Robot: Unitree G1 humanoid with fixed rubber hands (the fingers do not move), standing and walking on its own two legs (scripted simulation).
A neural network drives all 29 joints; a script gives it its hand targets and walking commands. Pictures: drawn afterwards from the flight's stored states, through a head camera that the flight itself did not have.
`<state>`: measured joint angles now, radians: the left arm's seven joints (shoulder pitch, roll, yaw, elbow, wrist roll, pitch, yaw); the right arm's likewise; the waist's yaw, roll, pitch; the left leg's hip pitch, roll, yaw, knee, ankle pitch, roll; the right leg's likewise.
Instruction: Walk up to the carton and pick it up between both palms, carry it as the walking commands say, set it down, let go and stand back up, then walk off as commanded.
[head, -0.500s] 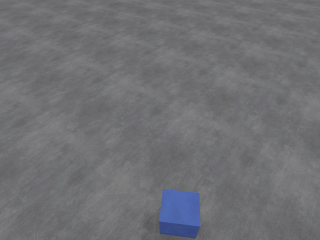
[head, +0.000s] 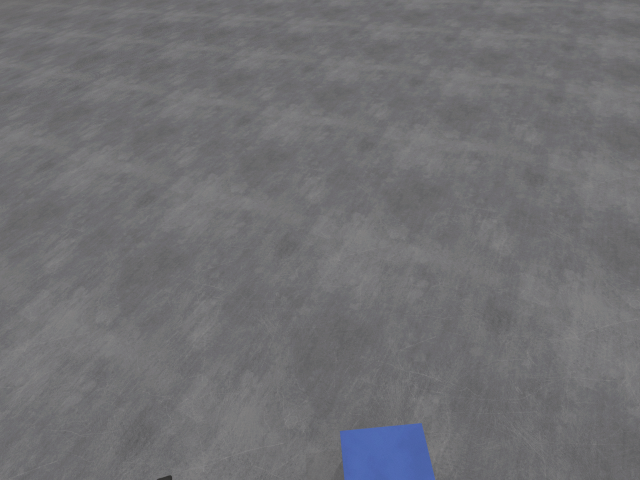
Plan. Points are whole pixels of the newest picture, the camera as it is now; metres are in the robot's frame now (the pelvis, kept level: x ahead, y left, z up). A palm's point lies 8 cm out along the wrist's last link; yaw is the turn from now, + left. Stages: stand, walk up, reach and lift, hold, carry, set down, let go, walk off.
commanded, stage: walk off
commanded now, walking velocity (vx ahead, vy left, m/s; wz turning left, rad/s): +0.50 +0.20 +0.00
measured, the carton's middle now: (385, 477) +0.31 -0.10 -0.65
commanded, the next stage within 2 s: none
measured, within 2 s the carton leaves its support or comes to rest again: rests again in 1.54 s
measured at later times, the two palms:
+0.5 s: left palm (80, 453) +0.23 +0.39 -0.14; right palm (403, 400) +0.29 -0.11 -0.13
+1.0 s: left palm (136, 289) +0.53 +0.38 -0.10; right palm (365, 339) +0.40 -0.06 -0.14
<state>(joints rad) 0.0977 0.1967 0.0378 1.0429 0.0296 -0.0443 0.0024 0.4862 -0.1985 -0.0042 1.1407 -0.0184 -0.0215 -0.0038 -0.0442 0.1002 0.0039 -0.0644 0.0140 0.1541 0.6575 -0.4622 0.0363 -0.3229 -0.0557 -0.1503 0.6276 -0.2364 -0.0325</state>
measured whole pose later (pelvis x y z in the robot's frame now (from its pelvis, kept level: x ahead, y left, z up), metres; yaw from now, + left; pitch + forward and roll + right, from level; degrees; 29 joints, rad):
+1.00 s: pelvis +0.46 +0.15 +0.02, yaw -5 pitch -1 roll +2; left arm 0.24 0.16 0.04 1.03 0.02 -0.06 0.03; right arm 0.37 -0.18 -0.04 1.07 -0.03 0.00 0.04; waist -0.02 0.04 0.02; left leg -0.49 0.10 0.08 1.00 -0.33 -0.02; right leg -0.02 -0.09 -0.12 0.41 -0.36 0.03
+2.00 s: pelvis +0.92 +0.32 +0.00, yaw -5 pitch +2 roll +1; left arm 0.50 0.16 0.08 1.18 0.02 -0.05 0.01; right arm 0.14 -0.23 -0.06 0.98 -0.03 -0.01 0.08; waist 0.08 0.02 0.07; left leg -0.53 0.11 0.13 0.56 -0.15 0.00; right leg 0.08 -0.19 -0.21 0.34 -0.42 0.14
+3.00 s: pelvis +1.46 +0.47 +0.01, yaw -6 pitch +2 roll +1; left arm 0.27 0.20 0.10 1.10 0.03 -0.04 -0.01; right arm 0.17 -0.19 -0.04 1.00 -0.03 -0.08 0.00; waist 0.01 0.01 0.08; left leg -0.33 0.03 0.19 0.51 -0.22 0.05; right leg -0.43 -0.13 -0.09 1.22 -0.40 0.01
